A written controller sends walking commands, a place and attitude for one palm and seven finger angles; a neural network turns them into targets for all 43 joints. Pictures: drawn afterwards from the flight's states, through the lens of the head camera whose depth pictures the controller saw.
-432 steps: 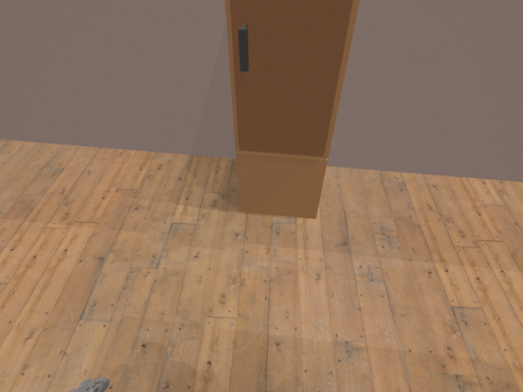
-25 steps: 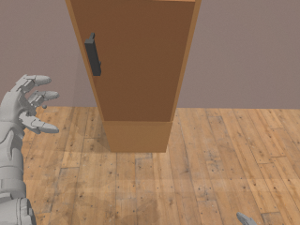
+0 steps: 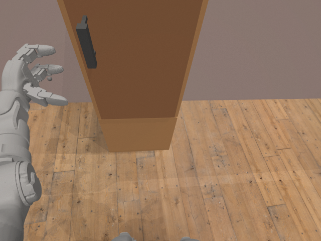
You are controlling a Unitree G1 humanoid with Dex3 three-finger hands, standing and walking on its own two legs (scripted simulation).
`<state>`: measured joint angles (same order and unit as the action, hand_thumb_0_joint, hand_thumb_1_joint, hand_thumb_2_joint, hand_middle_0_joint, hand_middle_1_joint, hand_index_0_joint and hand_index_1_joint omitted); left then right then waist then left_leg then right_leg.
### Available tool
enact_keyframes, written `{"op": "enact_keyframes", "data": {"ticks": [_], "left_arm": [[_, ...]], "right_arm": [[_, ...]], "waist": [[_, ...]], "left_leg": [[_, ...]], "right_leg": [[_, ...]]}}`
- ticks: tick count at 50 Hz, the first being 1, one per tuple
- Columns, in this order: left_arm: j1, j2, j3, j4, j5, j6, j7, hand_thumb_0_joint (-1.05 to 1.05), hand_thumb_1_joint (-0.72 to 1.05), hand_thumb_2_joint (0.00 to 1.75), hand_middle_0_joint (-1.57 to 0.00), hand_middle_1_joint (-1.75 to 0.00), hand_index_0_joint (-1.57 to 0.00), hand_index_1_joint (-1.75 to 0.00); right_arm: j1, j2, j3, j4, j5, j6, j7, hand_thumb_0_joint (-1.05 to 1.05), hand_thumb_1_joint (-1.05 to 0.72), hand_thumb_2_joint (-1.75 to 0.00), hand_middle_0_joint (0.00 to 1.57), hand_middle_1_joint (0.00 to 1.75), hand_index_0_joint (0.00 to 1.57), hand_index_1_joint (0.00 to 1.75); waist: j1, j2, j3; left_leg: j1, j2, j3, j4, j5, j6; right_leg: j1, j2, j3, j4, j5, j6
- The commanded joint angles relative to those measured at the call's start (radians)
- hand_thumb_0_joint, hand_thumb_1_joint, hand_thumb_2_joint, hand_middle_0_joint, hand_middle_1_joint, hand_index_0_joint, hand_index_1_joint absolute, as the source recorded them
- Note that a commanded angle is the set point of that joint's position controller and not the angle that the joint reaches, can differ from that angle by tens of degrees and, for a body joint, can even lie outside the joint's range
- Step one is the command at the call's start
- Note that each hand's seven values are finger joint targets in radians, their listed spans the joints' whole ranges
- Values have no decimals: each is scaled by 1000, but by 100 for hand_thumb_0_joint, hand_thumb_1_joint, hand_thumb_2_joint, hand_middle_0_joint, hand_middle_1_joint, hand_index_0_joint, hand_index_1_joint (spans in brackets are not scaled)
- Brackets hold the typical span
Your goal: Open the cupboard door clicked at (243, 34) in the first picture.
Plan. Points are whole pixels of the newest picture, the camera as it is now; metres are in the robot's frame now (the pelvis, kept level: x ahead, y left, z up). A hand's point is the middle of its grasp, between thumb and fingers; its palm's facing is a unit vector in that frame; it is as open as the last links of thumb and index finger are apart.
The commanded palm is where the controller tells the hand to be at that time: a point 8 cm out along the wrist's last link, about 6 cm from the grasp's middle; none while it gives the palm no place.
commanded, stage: move the hooked fingers beside the handle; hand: left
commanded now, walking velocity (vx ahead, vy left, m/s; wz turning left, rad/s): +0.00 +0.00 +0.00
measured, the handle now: (88, 42) +0.62 +0.19 +0.11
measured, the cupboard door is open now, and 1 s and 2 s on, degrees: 0 0 0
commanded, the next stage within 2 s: slide the fingers in behind the handle in 1.30 s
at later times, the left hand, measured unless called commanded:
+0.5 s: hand (62, 52) +0.55 +0.24 +0.13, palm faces +0.03 -1.00 +0.02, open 14.0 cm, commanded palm +0.54 +0.29 +0.12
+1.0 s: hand (59, 57) +0.55 +0.25 +0.12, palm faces +0.02 -1.00 +0.01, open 14.0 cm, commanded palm +0.53 +0.29 +0.11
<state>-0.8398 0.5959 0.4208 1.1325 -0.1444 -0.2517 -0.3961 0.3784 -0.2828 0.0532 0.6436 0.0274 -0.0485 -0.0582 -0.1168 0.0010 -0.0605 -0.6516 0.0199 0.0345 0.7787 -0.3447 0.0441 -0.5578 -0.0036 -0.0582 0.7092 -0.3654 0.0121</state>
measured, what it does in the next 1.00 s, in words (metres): stands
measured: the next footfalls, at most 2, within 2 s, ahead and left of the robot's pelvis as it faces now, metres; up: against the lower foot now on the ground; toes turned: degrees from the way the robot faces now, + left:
none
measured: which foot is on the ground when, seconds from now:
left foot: down 0.00-1.00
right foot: down 0.00-1.00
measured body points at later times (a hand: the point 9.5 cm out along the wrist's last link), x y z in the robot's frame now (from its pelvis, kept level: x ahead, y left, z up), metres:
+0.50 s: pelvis +0.01 -0.01 -0.01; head +0.14 +0.01 +0.42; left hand +0.54 +0.29 +0.13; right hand -0.04 -0.29 -0.10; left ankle +0.02 +0.09 -0.71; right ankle -0.02 -0.13 -0.71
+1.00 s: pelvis +0.03 +0.00 -0.01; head +0.15 +0.03 +0.43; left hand +0.54 +0.30 +0.12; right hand +0.01 -0.28 -0.10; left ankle +0.02 +0.09 -0.71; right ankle -0.02 -0.13 -0.71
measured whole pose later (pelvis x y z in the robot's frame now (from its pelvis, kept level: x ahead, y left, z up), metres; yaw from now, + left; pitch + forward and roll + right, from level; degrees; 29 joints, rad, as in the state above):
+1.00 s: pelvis +0.03 +0.00 -0.01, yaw -2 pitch +20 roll -4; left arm -1.00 0.74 0.49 1.24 -0.08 -0.23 -0.40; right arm 0.44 -0.28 0.04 0.60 0.00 0.10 -0.03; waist -0.19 0.02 -0.09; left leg -0.78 0.06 0.02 0.84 -0.40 0.03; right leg -0.66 0.04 -0.06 0.71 -0.39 0.00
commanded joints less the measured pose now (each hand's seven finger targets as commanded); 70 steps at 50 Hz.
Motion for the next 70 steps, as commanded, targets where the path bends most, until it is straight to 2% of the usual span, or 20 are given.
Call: {"op": "enact_keyframes", "data": {"ticks": [1, 3, 7, 10, 13, 15, 18, 20, 24, 27, 34, 39, 45, 49, 52, 54, 57, 62, 66, 70], "left_arm": [[-506, 315, 51, -176, -9, -78, 13, 0, -50, 30, -30, -120, -30, -120], [-533, 367, 79, -138, -4, -88, 12, 0, -50, 30, -30, -120, -30, -120], [-590, 363, 50, -134, 18, -94, 5, 0, -50, 30, -30, -120, -30, -120], [-586, 417, 80, -51, 26, -68, 0, 0, -50, 30, -30, -120, -30, -120], [-606, 477, 108, -34, 40, -52, -3, 0, -50, 30, -30, -120, -30, -120], [-645, 455, 78, -76, 54, -59, -2, 0, -50, 30, -30, -120, -30, -120], [-651, 513, 120, -59, 56, -66, 2, 0, -50, 30, -30, -120, -30, -120], [-681, 492, 94, -30, 62, -54, -4, 0, -50, 30, -30, -120, -30, -120], [-687, 601, 148, 20, 79, -28, -12, 0, -50, 30, -30, -120, -30, -120], [-664, 592, 126, 23, 99, -25, -21, 0, -50, 30, -30, -120, -30, -120], [-617, 586, 169, -87, 50, -48, -59, 0, -50, 30, -30, -120, -30, -120], [-616, 490, 123, -139, 31, -47, -53, 0, -50, 30, -30, -120, -30, -120], [-600, 443, 96, -92, 34, -31, -17, 0, -50, 30, -30, -120, -30, -120], [-628, 439, 93, -138, 48, -50, 6, 0, -50, 30, -30, -120, -30, -120], [-600, 420, 87, -81, 42, -53, 11, 0, -50, 30, -30, -120, -30, -120], [-629, 449, 99, -91, 48, -60, 13, 0, -50, 30, -30, -120, -30, -120], [-637, 408, 61, -75, 58, -60, 19, 0, -50, 30, -30, -120, -30, -120], [-719, 376, 24, -4, 57, -53, 30, 0, -50, 30, -30, -120, -30, -120], [-755, 424, 60, -60, 70, -82, 46, 0, -50, 30, -30, -120, -30, -120], [-736, 419, 52, 6, 77, -68, 57, 0, -50, 30, -30, -120, -30, -120]], "right_arm": [[124, -192, -78, -57, -6, -6, -15, 0, -90, -90, 20, 30, 20, 30], [142, -200, -76, -49, -8, 5, -17, 0, -90, -90, 20, 30, 20, 30], [168, -199, -77, -39, -11, 24, -13, 0, -90, -90, 20, 30, 20, 30], [196, -206, -75, -35, -12, 43, -15, 0, -90, -90, 20, 30, 20, 30], [220, -210, -72, -44, -14, 60, -17, 0, -90, -90, 20, 30, 20, 30], [230, -202, -75, -44, -17, 68, -11, 0, -90, -90, 20, 30, 20, 30], [255, -209, -73, -44, -22, 84, -10, 0, -90, -90, 20, 30, 20, 30], [260, -206, -73, -41, -20, 92, -8, 0, -90, -90, 20, 30, 20, 30], [281, -215, -65, -51, -22, 108, -14, 0, -90, -90, 20, 30, 20, 30], [287, -210, -65, -58, -25, 115, -10, 0, -90, -90, 20, 30, 20, 30], [304, -213, -79, -72, -31, 138, 0, 0, -90, -90, 20, 30, 20, 30], [286, -202, -84, -65, -30, 146, 9, 0, -90, -90, 20, 30, 20, 30], [270, -198, -81, -59, -27, 151, 15, 0, -90, -90, 20, 30, 20, 30], [262, -196, -82, -62, -32, 149, 18, 0, -90, -90, 20, 30, 20, 30], [252, -198, -81, -67, -28, 146, 17, 0, -90, -90, 20, 30, 20, 30], [249, -200, -78, -68, -28, 145, 14, 0, -90, -90, 20, 30, 20, 30], [242, -196, -76, -67, -27, 142, 15, 0, -90, -90, 20, 30, 20, 30], [246, -204, -70, -52, -25, 128, 7, 0, -90, -90, 20, 30, 20, 30], [263, -204, -70, -45, -34, 114, 6, 0, -90, -90, 20, 30, 20, 30], [270, -206, -65, -41, -33, 113, 11, 0, -90, -90, 20, 30, 20, 30]], "waist": [[-21, 135, -379], [-30, 94, -372], [-48, 184, -424], [-57, 124, -399], [-56, 134, -419], [-65, 208, -464], [-70, 164, -472], [-90, 182, -456], [-89, 157, -463], [-89, 195, -464], [-65, 209, -568], [-70, 263, -532], [-80, 209, -449], [-75, 262, -497], [-81, 183, -458], [-77, 209, -475], [-84, 229, -444], [-129, 173, -386], [-107, 250, -498], [-118, 211, -439]], "left_leg": [[384, 15, -116, -73, 323, -24], [343, 15, -113, -61, 319, -16], [380, 18, -111, -44, 362, -20], [306, 15, -99, -32, 350, -8], [276, 10, -89, -20, 369, -2], [328, 13, -87, -7, 420, -5], [305, 16, -88, 7, 440, -1], [293, 15, -82, 9, 424, 0], [219, 9, -68, 20, 420, 10], [218, 9, -60, 30, 425, 9], [326, 20, -70, 35, 564, 2], [400, 26, -79, 38, 617, -1], [365, 27, -88, 29, 580, -2], [428, 33, -104, 38, 637, -14], [368, 30, -101, 32, 558, -10], [369, 28, -102, 30, 555, -11], [371, 31, -109, 31, 518, -16], [312, 31, -119, 21, 371, -10], [381, 34, -133, 34, 430, -20], [318, 33, -130, 32, 371, -15]], "right_leg": [[-59, 47, 14, -61, 229, -35], [-43, 52, 18, -56, 242, -34], [-79, 54, 21, -49, 257, -31], [-52, 56, 26, -51, 284, -25], [-26, 58, 33, -43, 323, -26], [-48, 59, 35, -41, 349, -23], [-31, 66, 35, -34, 375, -23], [-46, 67, 36, -41, 374, -18], [7, 64, 51, -36, 431, -12], [-7, 63, 50, -34, 438, -11], [15, 76, 34, -21, 527, -17], [-49, 81, 23, -34, 496, -20], [-73, 81, 14, -37, 454, -20], [-102, 80, 12, -24, 438, -24], [-89, 80, 11, -27, 410, -21], [-81, 77, 13, -18, 416, -23], [-129, 77, 7, -21, 358, -24], [-177, 75, 9, -31, 265, -22], [-178, 75, 10, -11, 270, -28], [-189, 77, 8, -17, 239, -24]]}}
